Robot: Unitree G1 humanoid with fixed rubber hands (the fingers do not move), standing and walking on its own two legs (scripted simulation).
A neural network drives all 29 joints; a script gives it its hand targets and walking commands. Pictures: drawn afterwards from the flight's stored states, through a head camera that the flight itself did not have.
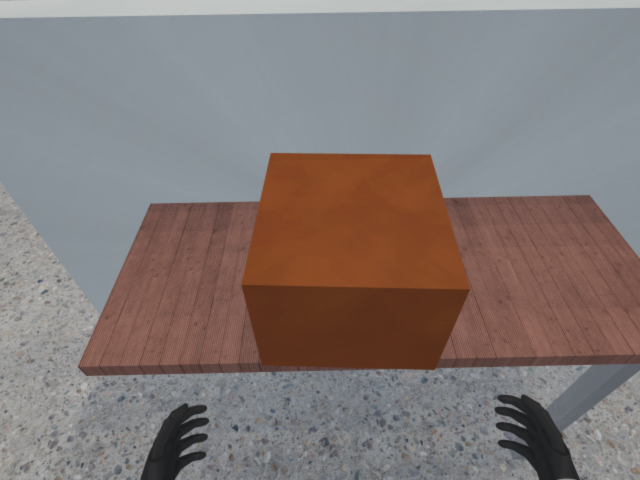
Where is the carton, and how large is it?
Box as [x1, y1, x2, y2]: [241, 153, 469, 369]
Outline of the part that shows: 271,153 241,284 262,364 434,369 468,293 469,287 430,155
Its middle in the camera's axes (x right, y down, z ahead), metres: +0.04 +0.03 +0.62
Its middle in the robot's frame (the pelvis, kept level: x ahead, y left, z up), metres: +0.44 -0.02 +0.01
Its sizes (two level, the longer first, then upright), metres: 0.279 0.268 0.205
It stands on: a table, 0.69 m high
